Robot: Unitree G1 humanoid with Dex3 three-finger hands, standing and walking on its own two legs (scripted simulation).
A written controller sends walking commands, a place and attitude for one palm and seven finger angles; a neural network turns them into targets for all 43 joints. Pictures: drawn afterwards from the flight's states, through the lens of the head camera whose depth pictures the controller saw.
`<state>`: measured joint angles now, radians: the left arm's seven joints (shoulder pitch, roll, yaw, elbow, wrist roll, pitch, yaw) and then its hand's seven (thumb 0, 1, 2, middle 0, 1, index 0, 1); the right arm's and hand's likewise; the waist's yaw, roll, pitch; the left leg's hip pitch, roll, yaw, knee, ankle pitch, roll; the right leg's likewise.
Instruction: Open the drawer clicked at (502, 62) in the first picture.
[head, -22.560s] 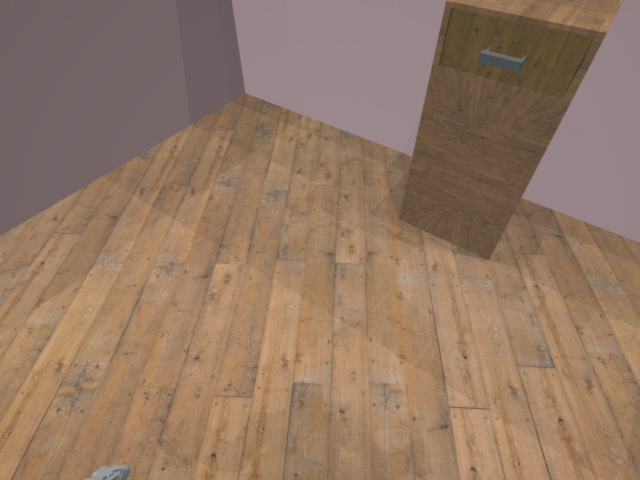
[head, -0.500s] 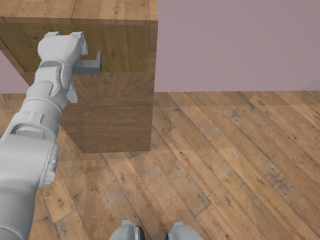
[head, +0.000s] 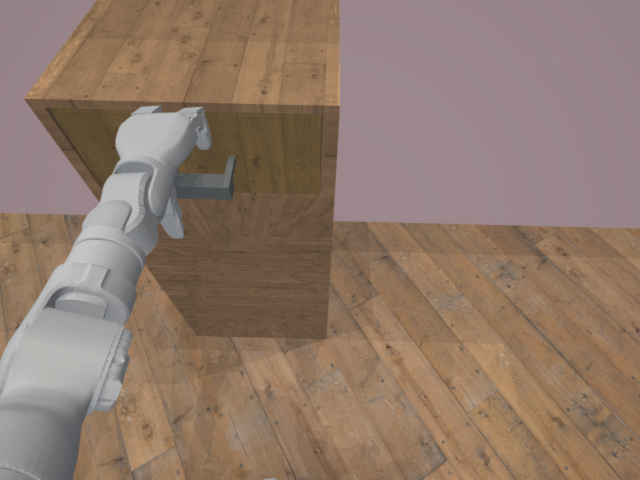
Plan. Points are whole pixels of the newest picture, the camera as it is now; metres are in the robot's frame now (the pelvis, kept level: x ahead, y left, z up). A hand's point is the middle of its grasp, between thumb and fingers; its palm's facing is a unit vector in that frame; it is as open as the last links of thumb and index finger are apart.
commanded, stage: re-aim the fingers above the handle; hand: left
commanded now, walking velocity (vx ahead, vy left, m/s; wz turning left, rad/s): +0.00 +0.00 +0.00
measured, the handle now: (195, 174) +0.54 +0.17 +0.04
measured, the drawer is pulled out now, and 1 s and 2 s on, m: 0.00 0.00 0.00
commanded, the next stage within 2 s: none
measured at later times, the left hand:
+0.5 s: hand (169, 167) +0.49 +0.18 +0.10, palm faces -0.05 -0.05 -1.00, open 13.8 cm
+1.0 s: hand (167, 163) +0.50 +0.18 +0.10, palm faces -0.03 -0.06 -1.00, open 13.7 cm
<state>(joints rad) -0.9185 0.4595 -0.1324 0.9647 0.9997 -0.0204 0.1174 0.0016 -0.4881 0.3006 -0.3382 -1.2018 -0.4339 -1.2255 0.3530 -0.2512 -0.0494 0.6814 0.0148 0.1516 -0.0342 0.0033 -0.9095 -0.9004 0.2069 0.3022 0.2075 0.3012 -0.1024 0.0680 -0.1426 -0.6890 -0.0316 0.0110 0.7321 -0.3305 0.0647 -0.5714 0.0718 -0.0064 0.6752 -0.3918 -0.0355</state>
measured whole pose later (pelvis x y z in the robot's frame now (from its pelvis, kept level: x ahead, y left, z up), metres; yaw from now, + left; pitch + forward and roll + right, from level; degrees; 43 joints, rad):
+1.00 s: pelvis +0.00 -0.01 +0.00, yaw -1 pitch +16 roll -1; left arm -0.91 0.50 -0.08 0.97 1.02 -0.07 0.11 0.00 -0.49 0.30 -0.32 -1.20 -0.34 -1.22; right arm 0.35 -0.26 -0.05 0.67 0.03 0.20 -0.04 0.00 -0.91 -0.90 0.21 0.30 0.21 0.30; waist -0.11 0.06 -0.14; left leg -0.66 -0.02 0.03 0.71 -0.32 0.06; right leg -0.56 0.08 0.01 0.67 -0.38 -0.04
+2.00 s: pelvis -0.01 +0.00 +0.00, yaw -1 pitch +16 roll -2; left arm -0.96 0.52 -0.08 1.02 1.04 -0.05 0.10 0.00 -0.49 0.30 -0.32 -1.20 -0.35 -1.22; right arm 0.37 -0.25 -0.04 0.66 0.03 0.18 -0.05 0.00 -0.91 -0.90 0.21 0.30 0.21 0.30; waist -0.12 0.06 -0.14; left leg -0.70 -0.02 0.03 0.74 -0.32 0.06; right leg -0.59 0.08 0.01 0.69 -0.38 -0.04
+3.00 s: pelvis -0.01 +0.00 -0.01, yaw -1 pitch +19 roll -2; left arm -0.97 0.49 -0.09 1.10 1.07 -0.04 0.21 0.00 -0.49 0.30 -0.32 -1.20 -0.32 -1.26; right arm 0.37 -0.25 -0.03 0.67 0.02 0.19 -0.04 0.00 -0.91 -0.90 0.21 0.30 0.21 0.30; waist -0.13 0.05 -0.16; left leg -0.80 -0.02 0.01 0.81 -0.34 0.06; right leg -0.68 0.09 -0.01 0.76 -0.41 -0.04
